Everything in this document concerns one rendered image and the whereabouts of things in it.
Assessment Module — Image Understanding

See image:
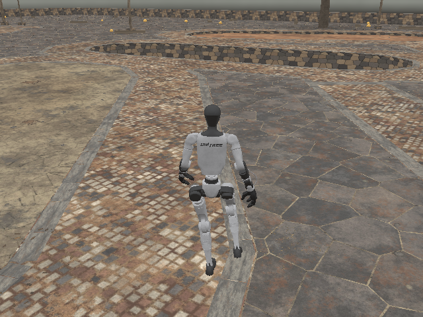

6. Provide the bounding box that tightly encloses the robot left upper arm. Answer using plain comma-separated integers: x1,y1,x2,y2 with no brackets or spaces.
180,133,198,168

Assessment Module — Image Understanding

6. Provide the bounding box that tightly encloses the robot left hand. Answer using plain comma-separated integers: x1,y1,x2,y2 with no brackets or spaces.
178,173,194,185

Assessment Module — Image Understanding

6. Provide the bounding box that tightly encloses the robot right forearm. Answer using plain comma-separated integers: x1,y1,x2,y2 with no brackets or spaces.
239,161,254,192

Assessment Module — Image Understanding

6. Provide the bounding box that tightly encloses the humanoid robot head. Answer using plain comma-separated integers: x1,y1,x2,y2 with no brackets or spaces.
201,104,223,137

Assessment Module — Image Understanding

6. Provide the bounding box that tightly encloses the robot right shin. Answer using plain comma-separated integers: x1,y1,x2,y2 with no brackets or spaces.
228,205,240,249

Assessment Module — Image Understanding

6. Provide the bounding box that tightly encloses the robot left forearm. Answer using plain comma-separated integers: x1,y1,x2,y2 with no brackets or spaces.
179,159,188,177

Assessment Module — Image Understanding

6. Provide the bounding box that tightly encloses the robot right upper arm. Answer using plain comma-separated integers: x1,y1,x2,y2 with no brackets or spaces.
226,133,245,171

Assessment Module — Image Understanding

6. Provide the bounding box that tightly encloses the robot right hand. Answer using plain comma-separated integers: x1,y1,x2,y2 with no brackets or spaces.
241,189,257,208

